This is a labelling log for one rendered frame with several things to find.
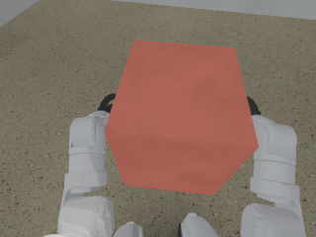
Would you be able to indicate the left robot forearm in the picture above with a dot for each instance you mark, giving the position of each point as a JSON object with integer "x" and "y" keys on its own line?
{"x": 87, "y": 159}

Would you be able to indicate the carton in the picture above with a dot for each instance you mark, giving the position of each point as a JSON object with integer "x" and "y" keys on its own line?
{"x": 180, "y": 120}

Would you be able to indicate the robot right upper arm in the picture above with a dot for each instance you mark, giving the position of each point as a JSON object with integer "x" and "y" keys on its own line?
{"x": 261, "y": 220}

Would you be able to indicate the left robot thigh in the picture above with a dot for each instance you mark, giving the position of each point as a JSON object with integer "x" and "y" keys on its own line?
{"x": 129, "y": 230}

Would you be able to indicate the right robot forearm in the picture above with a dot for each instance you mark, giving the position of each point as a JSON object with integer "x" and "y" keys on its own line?
{"x": 274, "y": 166}

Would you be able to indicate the robot thigh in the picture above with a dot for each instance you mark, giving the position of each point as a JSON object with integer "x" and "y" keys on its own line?
{"x": 129, "y": 230}
{"x": 196, "y": 226}

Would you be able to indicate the robot left upper arm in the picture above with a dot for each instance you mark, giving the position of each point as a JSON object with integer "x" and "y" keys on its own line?
{"x": 91, "y": 216}

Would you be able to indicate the right robot hand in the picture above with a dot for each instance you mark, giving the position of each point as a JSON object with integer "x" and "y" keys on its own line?
{"x": 253, "y": 107}

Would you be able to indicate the left robot hand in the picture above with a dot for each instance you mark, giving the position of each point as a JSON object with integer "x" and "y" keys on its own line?
{"x": 104, "y": 104}

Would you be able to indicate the right robot thigh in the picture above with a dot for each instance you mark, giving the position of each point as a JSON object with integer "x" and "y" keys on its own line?
{"x": 196, "y": 226}

